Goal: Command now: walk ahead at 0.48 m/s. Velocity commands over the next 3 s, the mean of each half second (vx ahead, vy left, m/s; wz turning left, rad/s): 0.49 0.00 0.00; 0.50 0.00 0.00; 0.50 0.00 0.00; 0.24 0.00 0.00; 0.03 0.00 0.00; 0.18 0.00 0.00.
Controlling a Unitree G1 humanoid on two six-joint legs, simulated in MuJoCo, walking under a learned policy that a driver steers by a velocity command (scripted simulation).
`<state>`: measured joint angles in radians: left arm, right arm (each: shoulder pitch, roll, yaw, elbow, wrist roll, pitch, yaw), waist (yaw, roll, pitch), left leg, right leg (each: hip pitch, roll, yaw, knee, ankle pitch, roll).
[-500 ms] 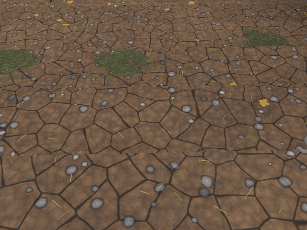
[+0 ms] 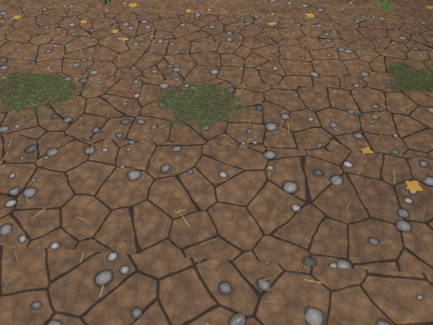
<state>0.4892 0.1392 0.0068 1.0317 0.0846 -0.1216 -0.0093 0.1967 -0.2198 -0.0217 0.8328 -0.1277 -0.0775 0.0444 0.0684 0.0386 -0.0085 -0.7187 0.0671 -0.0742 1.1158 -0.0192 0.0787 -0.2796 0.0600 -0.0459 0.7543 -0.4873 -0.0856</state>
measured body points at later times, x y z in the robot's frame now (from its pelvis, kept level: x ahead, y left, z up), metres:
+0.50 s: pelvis +0.30 +0.06 -0.12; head +0.32 +0.06 +0.33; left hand +0.45 +0.29 -0.25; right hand +0.24 -0.15 -0.27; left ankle +0.25 +0.15 -0.86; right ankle +0.49 -0.08 -0.81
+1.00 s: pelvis +0.59 +0.01 -0.12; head +0.61 +0.01 +0.33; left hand +0.53 +0.23 -0.26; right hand +0.74 -0.21 -0.24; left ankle +0.73 +0.17 -0.80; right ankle +0.59 -0.07 -0.86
